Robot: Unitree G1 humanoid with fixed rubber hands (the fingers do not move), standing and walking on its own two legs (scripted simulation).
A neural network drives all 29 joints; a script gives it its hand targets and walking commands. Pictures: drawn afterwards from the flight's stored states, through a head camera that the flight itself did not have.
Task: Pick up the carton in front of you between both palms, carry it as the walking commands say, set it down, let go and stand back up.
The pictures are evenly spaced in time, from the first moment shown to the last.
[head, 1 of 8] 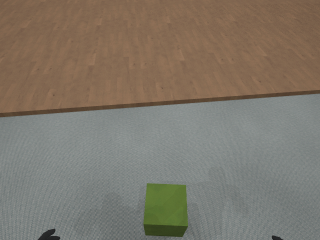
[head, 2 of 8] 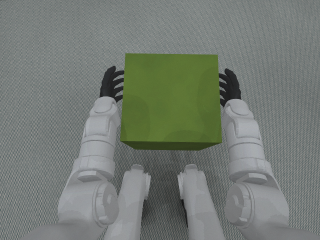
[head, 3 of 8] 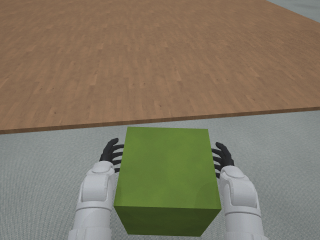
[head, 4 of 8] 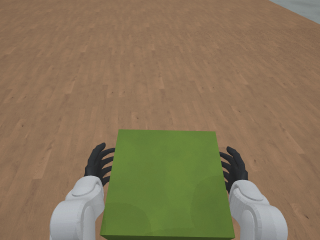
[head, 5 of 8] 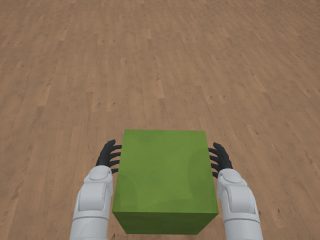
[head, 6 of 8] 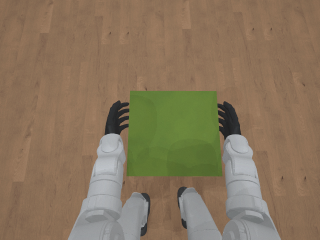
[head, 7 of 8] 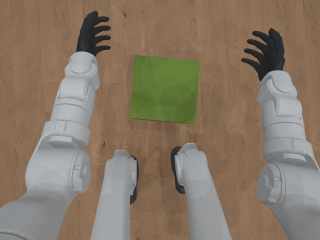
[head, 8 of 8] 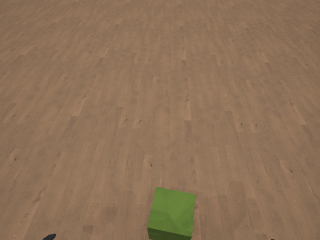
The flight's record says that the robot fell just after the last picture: no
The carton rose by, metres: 0.78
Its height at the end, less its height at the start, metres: +0.05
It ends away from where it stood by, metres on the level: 2.77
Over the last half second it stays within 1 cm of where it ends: yes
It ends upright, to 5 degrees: yes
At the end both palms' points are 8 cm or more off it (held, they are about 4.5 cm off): yes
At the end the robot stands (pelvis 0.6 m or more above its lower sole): yes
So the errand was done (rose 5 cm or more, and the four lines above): yes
